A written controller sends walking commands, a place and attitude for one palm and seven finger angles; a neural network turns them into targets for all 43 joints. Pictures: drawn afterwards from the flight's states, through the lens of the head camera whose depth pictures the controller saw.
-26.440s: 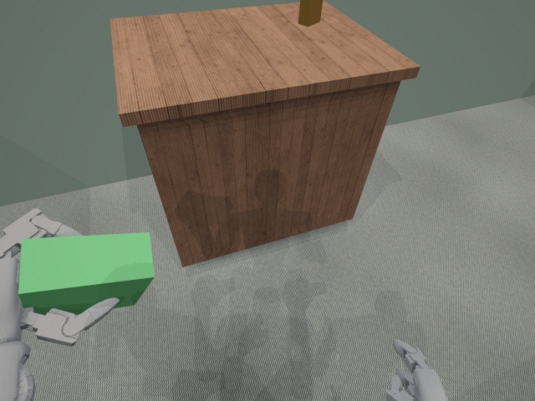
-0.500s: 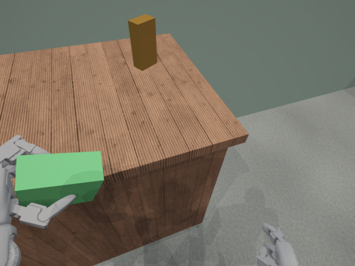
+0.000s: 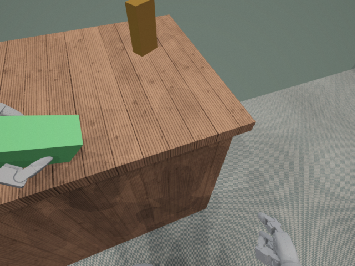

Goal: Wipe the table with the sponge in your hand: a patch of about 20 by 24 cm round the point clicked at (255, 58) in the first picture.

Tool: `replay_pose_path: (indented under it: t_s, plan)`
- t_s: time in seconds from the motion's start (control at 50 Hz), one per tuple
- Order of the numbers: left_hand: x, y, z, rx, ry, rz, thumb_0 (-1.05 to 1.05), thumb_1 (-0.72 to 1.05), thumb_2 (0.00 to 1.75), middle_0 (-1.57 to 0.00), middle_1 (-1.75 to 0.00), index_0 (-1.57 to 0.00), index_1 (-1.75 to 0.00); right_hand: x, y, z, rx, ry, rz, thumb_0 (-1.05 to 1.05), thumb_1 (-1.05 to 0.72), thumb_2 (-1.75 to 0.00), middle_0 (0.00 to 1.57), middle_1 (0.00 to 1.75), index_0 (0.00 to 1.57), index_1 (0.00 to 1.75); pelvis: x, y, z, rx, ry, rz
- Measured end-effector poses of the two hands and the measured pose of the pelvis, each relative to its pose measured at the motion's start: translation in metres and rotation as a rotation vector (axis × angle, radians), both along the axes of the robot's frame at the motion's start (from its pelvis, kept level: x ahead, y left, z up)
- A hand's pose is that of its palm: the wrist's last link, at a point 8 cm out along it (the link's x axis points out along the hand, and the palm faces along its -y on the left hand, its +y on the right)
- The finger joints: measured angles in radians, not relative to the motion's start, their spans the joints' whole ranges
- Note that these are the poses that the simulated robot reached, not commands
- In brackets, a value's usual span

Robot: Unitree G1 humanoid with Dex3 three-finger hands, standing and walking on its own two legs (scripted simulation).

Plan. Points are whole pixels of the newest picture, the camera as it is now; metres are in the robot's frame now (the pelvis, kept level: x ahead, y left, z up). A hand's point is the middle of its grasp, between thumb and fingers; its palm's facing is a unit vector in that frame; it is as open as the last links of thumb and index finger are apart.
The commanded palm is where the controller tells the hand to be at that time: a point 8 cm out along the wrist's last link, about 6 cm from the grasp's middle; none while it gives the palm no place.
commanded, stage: look again from close up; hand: left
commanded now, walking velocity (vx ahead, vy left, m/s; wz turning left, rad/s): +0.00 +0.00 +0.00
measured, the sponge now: (49, 142) +0.27 +0.26 +0.16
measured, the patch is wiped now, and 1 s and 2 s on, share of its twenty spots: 0.00 0.00 0.00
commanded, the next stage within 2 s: come to a stop and stand still in 0.14 s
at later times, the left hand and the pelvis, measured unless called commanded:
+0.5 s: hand (35, 153) +0.25 +0.28 +0.16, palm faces +0.40 -0.84 -0.37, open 9.8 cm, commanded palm +0.19 +0.30 +0.18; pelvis +0.03 +0.02 +0.00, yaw +0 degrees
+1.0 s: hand (21, 171) +0.22 +0.28 +0.16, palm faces +0.46 -0.82 -0.34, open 9.8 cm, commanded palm +0.16 +0.30 +0.18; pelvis +0.00 +0.02 +0.00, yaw +1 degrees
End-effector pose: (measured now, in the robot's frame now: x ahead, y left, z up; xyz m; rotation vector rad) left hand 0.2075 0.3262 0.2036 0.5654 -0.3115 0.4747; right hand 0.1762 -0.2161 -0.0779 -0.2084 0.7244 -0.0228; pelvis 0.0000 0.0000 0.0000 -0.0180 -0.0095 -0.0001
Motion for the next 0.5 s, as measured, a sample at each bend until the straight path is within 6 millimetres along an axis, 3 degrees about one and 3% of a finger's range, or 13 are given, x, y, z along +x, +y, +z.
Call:
replay_pose_path:
  t_s: [0.08, 0.12, 0.34, 0.5]
  plan:
    - [0.001, -0.033, -0.029, -0.059, 0.129, -0.141, -0.01, -0.48, 1.03, -0.78, -1.38, -0.77, -1.39, 0.001, -0.003, 0.010, -0.001, -0.054, -0.059, 0.01, -0.90, -0.90, 0.20, 0.30, 0.20, 0.30, 0.011, 0.010, 0.001, 0.003, 0.001, -0.022]
    - [-0.001, -0.040, -0.038, -0.088, 0.156, -0.181, -0.01, -0.48, 1.03, -0.78, -1.38, -0.77, -1.39, 0.002, -0.003, 0.013, -0.021, -0.056, -0.073, 0.01, -0.90, -0.90, 0.20, 0.30, 0.20, 0.30, 0.016, 0.013, 0.001, 0.005, 0.000, -0.021]
    - [0.008, -0.007, -0.027, -0.081, 0.050, -0.097, -0.01, -0.48, 1.03, -0.79, -1.37, -0.78, -1.38, 0.022, 0.017, 0.015, -0.038, -0.046, -0.028, 0.01, -0.90, -0.90, 0.20, 0.30, 0.20, 0.30, 0.029, 0.020, 0.001, -0.001, -0.007, -0.003]
    - [0.005, -0.010, -0.034, -0.129, 0.067, -0.099, -0.01, -0.48, 1.03, -0.78, -1.38, -0.77, -1.39, 0.038, 0.034, 0.022, -0.022, -0.079, 0.008, 0.01, -0.90, -0.90, 0.20, 0.30, 0.20, 0.30, 0.030, 0.024, 0.002, -0.006, 0.000, 0.001]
